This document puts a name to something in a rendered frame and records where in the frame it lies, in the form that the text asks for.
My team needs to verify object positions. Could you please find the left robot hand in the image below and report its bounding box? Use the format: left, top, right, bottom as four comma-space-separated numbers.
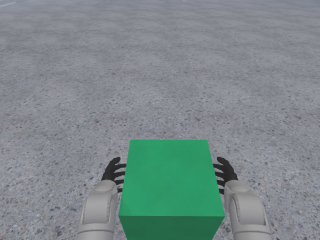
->
101, 157, 127, 193

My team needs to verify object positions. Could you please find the robot right forearm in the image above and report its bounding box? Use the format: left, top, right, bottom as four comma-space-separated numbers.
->
224, 180, 273, 240

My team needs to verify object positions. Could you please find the carton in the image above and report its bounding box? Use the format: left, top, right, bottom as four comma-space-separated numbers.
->
118, 139, 225, 240

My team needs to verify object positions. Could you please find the right robot hand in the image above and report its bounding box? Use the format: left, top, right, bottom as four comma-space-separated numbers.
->
213, 156, 238, 195

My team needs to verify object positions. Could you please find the robot left forearm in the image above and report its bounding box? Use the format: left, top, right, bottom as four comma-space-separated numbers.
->
76, 179, 118, 240

